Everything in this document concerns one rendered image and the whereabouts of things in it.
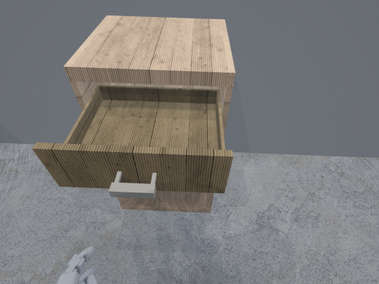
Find robot left hand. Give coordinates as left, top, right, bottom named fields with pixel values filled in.
left=57, top=246, right=97, bottom=284

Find handle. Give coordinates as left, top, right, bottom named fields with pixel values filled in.
left=109, top=172, right=157, bottom=199

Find drawer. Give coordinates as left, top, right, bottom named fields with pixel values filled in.
left=32, top=85, right=233, bottom=193

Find cabinet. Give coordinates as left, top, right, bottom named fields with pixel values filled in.
left=64, top=15, right=236, bottom=213

